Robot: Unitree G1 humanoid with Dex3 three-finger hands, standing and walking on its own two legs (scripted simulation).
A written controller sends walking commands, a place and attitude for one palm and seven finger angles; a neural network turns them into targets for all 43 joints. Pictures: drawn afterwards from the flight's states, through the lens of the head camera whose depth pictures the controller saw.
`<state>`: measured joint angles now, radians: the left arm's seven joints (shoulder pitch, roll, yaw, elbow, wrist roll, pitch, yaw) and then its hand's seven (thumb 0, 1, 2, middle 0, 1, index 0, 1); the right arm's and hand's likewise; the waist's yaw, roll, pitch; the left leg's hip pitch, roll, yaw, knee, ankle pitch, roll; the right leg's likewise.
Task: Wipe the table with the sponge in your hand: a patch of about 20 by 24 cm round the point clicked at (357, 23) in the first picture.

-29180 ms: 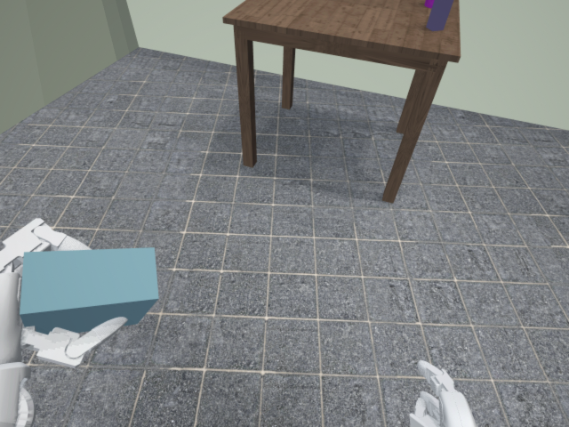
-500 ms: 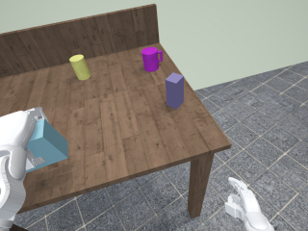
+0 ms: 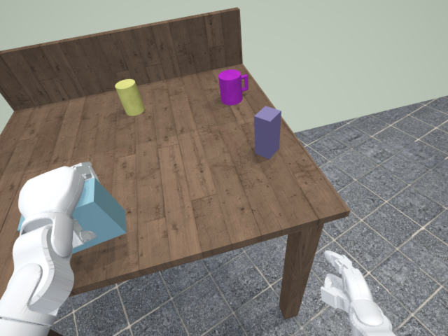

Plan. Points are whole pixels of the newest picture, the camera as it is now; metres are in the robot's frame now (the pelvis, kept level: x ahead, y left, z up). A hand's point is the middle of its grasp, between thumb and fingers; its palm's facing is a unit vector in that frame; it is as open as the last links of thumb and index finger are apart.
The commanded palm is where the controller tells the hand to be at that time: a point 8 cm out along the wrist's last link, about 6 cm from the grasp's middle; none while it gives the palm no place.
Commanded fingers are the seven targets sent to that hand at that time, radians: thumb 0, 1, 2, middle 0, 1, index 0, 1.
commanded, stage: move the sponge above the wiping area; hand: left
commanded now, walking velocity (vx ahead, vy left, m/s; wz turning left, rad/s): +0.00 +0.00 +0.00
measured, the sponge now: (83, 223) +0.25 +0.31 +0.09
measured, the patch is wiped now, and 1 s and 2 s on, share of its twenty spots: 0.00 0.00 0.00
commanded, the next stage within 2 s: none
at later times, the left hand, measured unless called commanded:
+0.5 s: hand (102, 216) +0.27 +0.28 +0.09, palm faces -0.06 -0.10 -0.99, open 9.8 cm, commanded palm +0.24 +0.28 +0.18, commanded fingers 0.00 0.10 1.30 -1.20 -1.60 -1.20 -1.60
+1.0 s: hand (112, 224) +0.26 +0.26 +0.09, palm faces -0.09 -0.11 -0.99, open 9.8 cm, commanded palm +0.24 +0.27 +0.19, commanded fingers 0.00 0.10 1.30 -1.20 -1.60 -1.20 -1.60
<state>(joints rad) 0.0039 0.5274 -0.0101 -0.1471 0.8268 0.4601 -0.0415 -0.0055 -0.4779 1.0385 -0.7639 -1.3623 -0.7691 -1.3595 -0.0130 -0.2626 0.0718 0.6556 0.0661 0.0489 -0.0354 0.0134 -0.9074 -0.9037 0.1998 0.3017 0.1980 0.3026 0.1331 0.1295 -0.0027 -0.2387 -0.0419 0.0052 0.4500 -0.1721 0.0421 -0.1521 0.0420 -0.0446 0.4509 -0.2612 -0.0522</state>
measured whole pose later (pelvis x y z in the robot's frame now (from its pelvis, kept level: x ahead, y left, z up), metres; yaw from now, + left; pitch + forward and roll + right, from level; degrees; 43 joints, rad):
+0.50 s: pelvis +0.00 -0.01 +0.00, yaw +0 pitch -2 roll +0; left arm -0.05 0.50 -0.11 0.00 0.88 0.45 -0.09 -0.01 -0.48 1.04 -0.76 -1.37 -0.77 -1.36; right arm 0.00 -0.28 0.06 0.66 0.06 0.05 -0.05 0.01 -0.91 -0.90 0.20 0.30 0.20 0.30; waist 0.11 0.12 0.00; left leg -0.25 -0.04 0.00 0.45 -0.17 0.04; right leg -0.16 0.05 -0.04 0.46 -0.27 -0.06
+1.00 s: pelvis +0.01 -0.02 +0.00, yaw -1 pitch -1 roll +0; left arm 0.08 0.53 -0.08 -0.14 0.86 0.35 -0.10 -0.01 -0.48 1.04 -0.77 -1.36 -0.77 -1.36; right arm 0.01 -0.28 0.05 0.64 0.05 0.03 -0.06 0.01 -0.91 -0.90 0.20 0.30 0.20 0.30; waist 0.12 0.11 0.00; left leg -0.25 -0.03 0.00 0.48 -0.21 0.03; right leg -0.16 0.06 -0.04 0.48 -0.29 -0.07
